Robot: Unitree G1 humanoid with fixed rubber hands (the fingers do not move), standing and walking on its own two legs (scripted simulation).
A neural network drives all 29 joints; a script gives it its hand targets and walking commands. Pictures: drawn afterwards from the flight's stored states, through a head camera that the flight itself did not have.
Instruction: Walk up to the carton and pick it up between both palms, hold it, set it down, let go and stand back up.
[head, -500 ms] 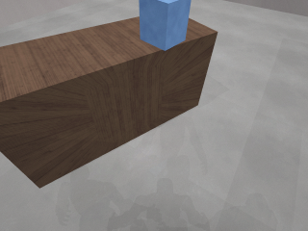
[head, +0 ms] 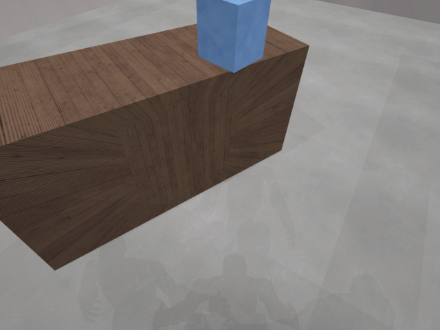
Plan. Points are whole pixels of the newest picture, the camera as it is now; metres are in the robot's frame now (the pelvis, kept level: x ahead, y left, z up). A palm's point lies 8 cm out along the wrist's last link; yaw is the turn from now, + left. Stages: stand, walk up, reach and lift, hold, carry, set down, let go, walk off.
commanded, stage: stand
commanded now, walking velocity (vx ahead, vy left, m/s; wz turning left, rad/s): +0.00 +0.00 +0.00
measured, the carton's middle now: (232, 27) +1.22 -0.05 +0.06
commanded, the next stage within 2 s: walk up in 0.06 s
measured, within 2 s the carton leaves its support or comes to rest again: neither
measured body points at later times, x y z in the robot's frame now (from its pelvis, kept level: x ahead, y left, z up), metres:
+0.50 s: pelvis +0.03 -0.03 -0.04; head +0.03 -0.01 +0.41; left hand +0.08 +0.30 -0.16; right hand +0.07 -0.35 -0.15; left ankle -0.02 +0.13 -0.73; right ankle -0.01 -0.12 -0.75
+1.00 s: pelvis +0.11 -0.09 -0.06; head +0.11 -0.03 +0.39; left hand +0.13 +0.25 -0.20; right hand +0.25 -0.39 -0.12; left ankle +0.09 +0.06 -0.75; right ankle +0.27 -0.25 -0.71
